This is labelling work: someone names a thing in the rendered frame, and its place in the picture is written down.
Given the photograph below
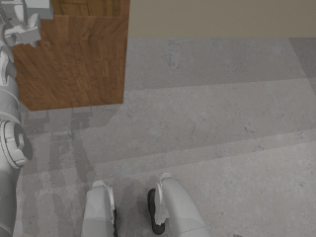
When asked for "robot right shin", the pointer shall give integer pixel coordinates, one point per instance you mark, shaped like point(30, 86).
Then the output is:
point(161, 212)

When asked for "cabinet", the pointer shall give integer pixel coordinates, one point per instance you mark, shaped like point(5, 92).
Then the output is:
point(78, 62)

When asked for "handle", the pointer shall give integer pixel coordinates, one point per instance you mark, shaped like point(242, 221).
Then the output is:
point(41, 7)

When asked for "left robot hand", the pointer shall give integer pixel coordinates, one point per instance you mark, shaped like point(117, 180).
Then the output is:
point(21, 29)

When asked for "robot left forearm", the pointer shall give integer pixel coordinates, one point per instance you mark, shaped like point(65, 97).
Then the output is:
point(9, 89)

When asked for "robot left upper arm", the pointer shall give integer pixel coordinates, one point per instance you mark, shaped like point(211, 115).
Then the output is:
point(16, 151)

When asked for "robot right foot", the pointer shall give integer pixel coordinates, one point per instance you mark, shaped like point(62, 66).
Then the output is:
point(159, 228)

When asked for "drawer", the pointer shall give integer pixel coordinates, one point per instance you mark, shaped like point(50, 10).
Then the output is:
point(104, 8)

